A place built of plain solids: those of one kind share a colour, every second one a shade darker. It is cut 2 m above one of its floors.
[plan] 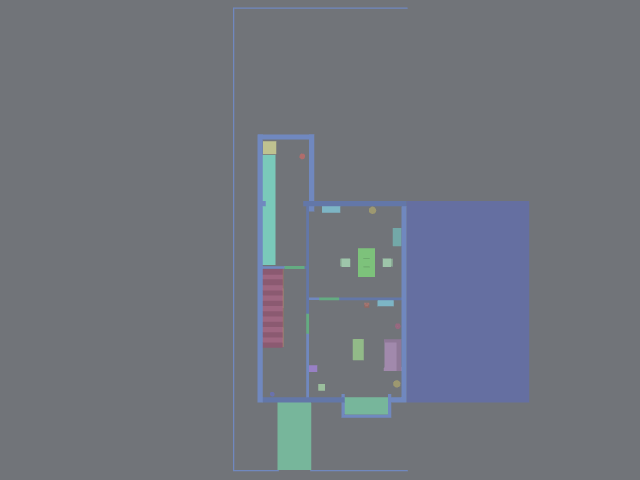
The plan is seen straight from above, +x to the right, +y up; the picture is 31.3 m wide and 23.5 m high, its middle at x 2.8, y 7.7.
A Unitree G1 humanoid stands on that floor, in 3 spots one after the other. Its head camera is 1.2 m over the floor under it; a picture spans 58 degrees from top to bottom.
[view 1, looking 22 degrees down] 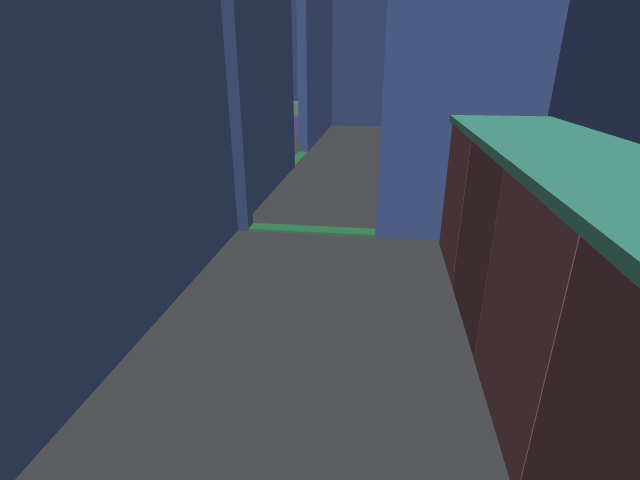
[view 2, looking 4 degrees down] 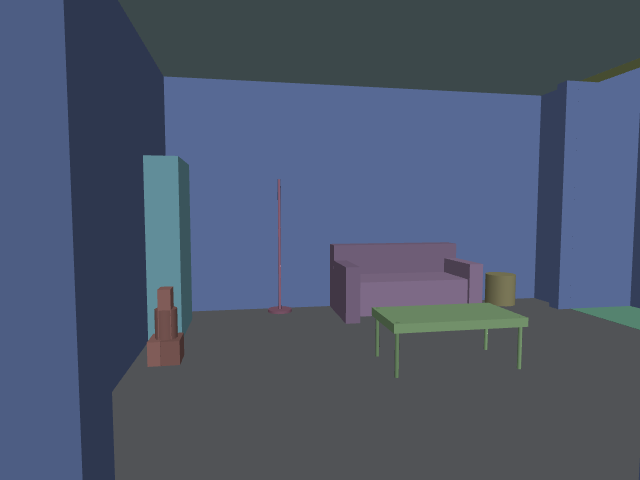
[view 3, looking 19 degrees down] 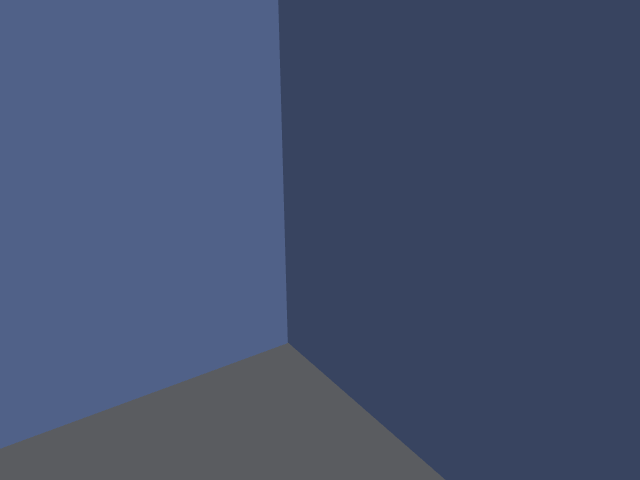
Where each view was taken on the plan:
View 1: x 1.05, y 9.47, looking -82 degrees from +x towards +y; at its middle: ground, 3.20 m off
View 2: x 1.55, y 3.89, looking -10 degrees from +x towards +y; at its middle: wall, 5.33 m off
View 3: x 0.49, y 0.95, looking -35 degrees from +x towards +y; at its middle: wall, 1.76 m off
